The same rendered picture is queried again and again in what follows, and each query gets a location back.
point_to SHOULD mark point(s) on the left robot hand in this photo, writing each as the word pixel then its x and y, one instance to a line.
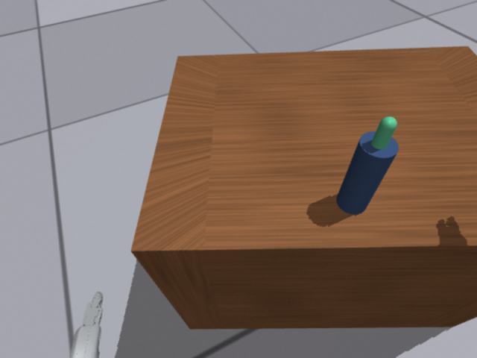
pixel 87 337

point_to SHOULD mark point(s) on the bottle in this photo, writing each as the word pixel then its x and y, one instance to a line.
pixel 373 156

